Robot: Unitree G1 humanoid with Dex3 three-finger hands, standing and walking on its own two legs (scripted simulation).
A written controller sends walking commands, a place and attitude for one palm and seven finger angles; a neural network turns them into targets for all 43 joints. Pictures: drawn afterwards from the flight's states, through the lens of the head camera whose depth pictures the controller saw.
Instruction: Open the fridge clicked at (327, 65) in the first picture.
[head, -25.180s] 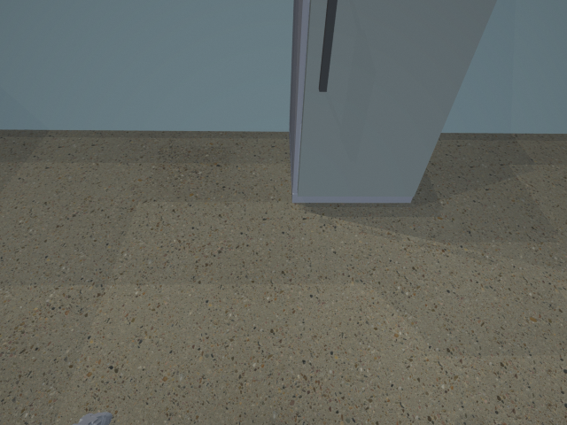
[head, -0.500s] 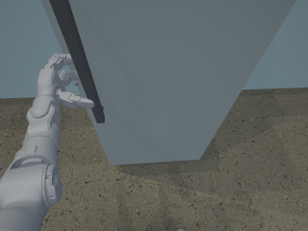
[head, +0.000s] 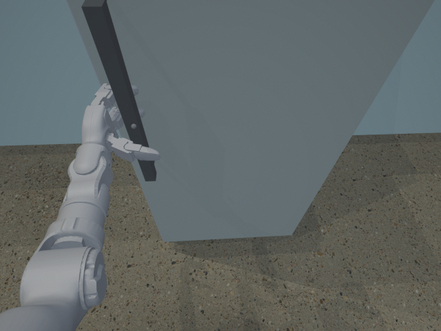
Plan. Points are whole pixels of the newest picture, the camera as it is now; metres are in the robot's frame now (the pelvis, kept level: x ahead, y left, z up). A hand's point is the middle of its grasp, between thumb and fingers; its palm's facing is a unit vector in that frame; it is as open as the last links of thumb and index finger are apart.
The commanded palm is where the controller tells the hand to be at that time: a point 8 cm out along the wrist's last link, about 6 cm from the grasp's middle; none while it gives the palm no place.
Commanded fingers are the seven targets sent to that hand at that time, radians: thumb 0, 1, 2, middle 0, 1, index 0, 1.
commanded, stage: slide the fingers in behind the handle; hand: left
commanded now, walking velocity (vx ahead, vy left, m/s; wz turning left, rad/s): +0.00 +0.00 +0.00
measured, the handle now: (133, 109) +0.50 +0.17 +0.12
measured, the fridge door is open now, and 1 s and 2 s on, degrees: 0 0 0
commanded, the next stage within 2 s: grip the handle and tug to test in 1.00 s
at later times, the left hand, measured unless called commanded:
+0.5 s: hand (142, 126) +0.45 +0.14 +0.12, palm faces +0.04 -1.00 +0.01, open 14.0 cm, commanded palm +0.42 +0.20 +0.12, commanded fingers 0.00 -0.50 0.30 -0.30 -1.20 -0.30 -1.20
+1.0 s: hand (143, 126) +0.45 +0.14 +0.12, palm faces +0.04 -1.00 +0.00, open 14.0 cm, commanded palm +0.42 +0.19 +0.12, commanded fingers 0.00 -0.50 0.30 -0.30 -1.20 -0.30 -1.20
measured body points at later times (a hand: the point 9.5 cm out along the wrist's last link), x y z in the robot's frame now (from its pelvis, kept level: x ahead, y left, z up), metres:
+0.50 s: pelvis +0.00 -0.01 +0.00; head +0.04 -0.01 +0.45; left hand +0.44 +0.20 +0.12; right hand +0.06 -0.28 -0.12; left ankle +0.00 +0.10 -0.72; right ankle +0.00 -0.11 -0.72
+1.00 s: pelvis +0.00 +0.00 +0.00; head +0.05 +0.00 +0.45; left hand +0.45 +0.20 +0.12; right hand +0.06 -0.26 -0.12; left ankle +0.00 +0.10 -0.72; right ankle +0.00 -0.11 -0.72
